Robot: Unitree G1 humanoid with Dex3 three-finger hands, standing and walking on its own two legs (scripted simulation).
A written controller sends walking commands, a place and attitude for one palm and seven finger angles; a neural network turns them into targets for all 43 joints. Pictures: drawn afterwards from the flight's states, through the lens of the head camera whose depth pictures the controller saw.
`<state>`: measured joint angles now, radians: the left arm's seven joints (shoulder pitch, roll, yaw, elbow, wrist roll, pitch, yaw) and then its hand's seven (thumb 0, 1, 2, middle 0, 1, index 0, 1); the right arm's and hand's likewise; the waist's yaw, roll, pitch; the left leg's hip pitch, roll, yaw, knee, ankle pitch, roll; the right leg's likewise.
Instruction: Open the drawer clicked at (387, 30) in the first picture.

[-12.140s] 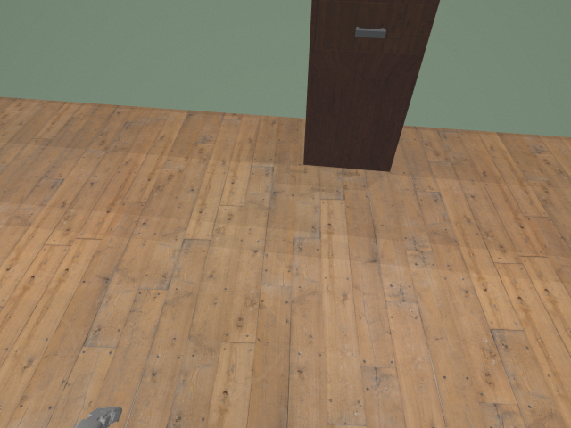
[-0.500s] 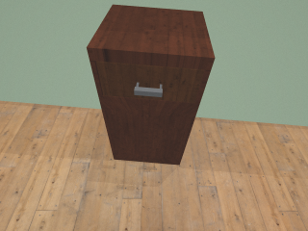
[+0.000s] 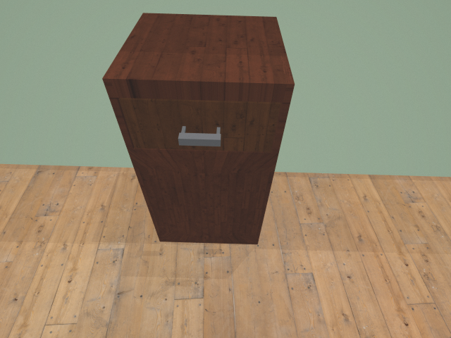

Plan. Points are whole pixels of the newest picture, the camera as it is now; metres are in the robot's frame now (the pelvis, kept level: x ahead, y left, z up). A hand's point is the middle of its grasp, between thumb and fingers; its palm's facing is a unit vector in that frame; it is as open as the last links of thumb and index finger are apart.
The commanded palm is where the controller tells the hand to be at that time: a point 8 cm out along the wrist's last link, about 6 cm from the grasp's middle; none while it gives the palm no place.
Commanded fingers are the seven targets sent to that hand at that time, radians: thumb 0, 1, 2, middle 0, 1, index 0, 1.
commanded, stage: shuffle to correct the standing spot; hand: left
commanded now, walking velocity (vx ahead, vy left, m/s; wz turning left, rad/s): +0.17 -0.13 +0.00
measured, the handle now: (200, 134) +0.64 +0.10 -0.04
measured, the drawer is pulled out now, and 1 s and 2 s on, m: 0.00 0.00 0.00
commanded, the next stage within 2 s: come to a stop and stand still in 0.70 s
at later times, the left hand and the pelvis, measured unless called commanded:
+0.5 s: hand out of the picture +0.09 +0.16 -0.18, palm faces +0.07 -0.99 -0.10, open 7.3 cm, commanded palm none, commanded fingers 0.00 0.90 0.90 -0.20 -0.30 -0.20 -0.30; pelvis +0.10 +0.00 +0.01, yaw +1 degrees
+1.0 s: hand (195, 301) +0.23 +0.08 -0.17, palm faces +0.07 -0.98 -0.19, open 7.2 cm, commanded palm none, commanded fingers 0.00 0.90 0.90 -0.20 -0.30 -0.20 -0.30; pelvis +0.16 -0.10 +0.00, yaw +3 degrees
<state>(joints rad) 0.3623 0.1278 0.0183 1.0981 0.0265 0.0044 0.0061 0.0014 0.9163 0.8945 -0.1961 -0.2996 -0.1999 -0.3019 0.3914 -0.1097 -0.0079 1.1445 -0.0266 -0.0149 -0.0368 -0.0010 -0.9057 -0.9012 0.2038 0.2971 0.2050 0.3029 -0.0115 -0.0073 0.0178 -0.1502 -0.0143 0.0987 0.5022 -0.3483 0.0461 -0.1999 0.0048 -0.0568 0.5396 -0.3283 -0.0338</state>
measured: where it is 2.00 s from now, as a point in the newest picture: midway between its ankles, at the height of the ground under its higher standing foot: outside the picture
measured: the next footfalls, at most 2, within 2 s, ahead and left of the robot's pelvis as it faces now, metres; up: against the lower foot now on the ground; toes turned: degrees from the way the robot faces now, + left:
left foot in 0.32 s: +0.16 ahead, +0.09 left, +0.00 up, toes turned +8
right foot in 0.76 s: +0.21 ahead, -0.20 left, +0.00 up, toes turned -4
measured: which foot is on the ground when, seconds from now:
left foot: down 0.00-0.04, up 0.06-0.30, down 0.32-0.76, up 0.78-1.00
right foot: down 0.00-0.32, up 0.34-0.74, down 0.76-1.00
